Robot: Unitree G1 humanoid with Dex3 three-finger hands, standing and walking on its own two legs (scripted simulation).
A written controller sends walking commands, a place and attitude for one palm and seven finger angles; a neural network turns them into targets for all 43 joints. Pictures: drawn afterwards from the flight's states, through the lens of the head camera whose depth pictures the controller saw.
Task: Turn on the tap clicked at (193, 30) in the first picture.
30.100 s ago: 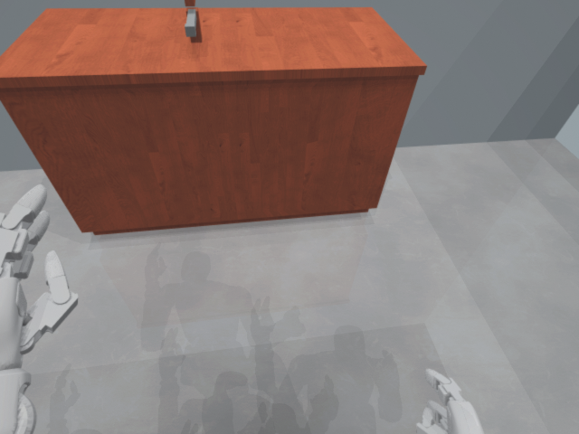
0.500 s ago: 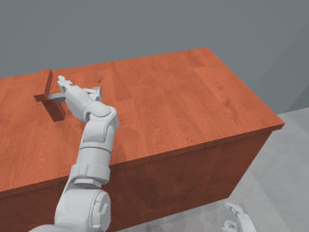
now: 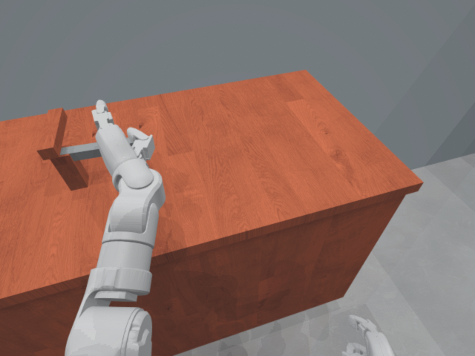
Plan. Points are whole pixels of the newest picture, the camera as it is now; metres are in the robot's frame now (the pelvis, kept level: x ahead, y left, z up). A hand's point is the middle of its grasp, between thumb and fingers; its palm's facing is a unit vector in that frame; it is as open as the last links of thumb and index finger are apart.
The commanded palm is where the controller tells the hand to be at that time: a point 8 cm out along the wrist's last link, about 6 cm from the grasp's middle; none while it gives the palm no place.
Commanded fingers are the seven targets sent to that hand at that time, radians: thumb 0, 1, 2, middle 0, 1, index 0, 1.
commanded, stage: draw the hand back beside the body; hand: left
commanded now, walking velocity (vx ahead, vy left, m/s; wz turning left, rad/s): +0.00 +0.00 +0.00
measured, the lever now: (137, 143) +0.51 +0.25 +0.09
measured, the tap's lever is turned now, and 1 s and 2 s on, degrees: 86 86 86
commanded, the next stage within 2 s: step back with the hand held close in 1.36 s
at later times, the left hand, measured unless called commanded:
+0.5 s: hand (103, 199) +0.29 +0.21 +0.17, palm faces +0.22 -0.95 -0.22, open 7.6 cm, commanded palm +0.25 +0.26 +0.18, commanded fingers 0.00 0.90 0.90 -0.18 -0.25 -0.18 -0.25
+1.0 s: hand (37, 236) +0.23 +0.27 +0.17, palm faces +0.34 -0.89 -0.30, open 7.4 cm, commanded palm +0.18 +0.32 +0.18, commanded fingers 0.00 0.90 0.90 -0.20 -0.30 -0.20 -0.30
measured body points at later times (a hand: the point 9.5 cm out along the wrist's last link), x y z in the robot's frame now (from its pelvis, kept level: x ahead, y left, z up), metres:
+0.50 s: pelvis -0.01 +0.02 +0.01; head -0.02 +0.01 +0.46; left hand +0.27 +0.26 +0.18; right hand +0.18 -0.20 -0.07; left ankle -0.01 +0.14 -0.73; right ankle +0.00 -0.06 -0.73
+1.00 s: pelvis +0.00 +0.04 +0.01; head -0.01 +0.04 +0.46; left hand +0.20 +0.32 +0.18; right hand +0.19 -0.17 -0.07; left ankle -0.01 +0.14 -0.73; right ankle +0.00 -0.06 -0.73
